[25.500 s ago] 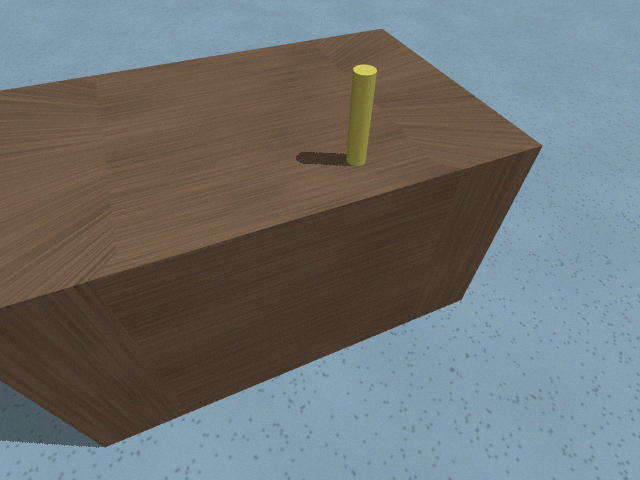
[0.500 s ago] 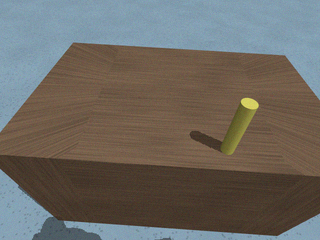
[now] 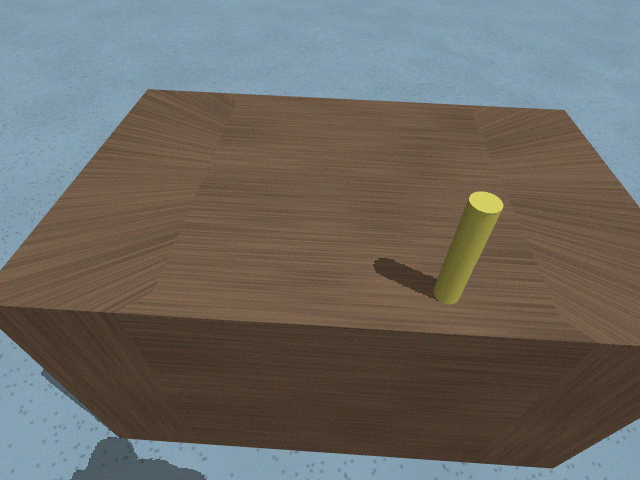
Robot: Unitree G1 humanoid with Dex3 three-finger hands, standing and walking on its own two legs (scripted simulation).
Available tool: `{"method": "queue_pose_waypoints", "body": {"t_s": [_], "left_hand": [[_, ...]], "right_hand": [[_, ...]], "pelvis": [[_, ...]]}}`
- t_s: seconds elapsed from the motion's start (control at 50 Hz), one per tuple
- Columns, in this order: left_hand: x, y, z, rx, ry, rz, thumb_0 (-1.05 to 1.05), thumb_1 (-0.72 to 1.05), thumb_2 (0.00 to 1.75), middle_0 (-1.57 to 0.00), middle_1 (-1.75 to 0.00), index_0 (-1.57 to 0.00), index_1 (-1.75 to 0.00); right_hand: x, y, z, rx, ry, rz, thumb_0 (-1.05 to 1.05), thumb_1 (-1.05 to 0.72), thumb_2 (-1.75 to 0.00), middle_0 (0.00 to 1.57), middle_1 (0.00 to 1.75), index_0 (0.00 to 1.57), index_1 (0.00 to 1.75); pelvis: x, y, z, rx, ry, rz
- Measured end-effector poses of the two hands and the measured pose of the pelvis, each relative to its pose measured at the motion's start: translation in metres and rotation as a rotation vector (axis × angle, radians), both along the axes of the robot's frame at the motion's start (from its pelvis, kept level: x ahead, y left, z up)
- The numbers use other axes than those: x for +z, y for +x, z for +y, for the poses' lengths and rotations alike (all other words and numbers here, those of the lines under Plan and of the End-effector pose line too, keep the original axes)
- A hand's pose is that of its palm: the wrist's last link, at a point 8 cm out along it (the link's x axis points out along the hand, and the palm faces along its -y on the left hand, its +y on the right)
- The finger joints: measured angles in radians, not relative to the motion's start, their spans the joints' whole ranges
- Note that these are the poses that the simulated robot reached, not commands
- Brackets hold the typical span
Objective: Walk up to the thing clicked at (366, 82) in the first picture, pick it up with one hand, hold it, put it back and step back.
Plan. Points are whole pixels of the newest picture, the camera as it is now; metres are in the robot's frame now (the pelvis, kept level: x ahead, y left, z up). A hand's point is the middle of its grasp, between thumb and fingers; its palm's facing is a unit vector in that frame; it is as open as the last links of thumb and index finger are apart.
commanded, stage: home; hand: right
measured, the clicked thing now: (463, 253) +0.45 -0.22 +0.03
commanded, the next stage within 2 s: stand in 1.00 s
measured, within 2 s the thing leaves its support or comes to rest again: neither
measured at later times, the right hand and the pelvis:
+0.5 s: hand out of the picture +0.07 -0.25 -0.16, palm faces -0.07 +0.93 -0.36, open 17.3 cm; pelvis +0.01 +0.00 +0.00, yaw +0 degrees
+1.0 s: hand out of the picture +0.08 -0.25 -0.16, palm faces -0.05 +0.93 -0.35, open 17.4 cm; pelvis +0.01 +0.01 +0.00, yaw +0 degrees
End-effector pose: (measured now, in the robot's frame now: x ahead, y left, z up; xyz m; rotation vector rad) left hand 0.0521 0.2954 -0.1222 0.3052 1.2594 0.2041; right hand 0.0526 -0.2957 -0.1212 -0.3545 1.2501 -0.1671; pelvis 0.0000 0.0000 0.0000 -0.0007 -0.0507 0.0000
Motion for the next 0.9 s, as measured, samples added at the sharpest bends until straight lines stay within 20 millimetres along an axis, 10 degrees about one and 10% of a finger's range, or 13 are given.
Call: {"method": "queue_pose_waypoints", "body": {"t_s": [0.9], "left_hand": [[0.003,0.025,0.006,-0.003,0.001,-0.028,0.0,0.9,0.9,-0.2,-0.29,-0.21,-0.29]], "right_hand": [[0.003,0.024,0.005,-0.007,-0.004,-0.024,-0.01,0.52,-0.06,0.06,0.05,0.06,0.05]], "pelvis": [[0.001,0.01,0.007,0.001,-0.001,0.005]]}}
